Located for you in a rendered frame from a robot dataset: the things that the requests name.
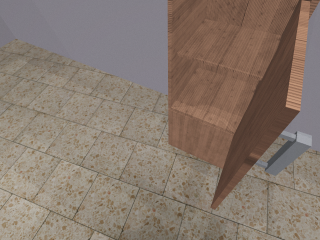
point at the handle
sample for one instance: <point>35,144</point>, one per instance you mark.
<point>296,145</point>

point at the cupboard door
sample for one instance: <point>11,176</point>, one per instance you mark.
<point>276,102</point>

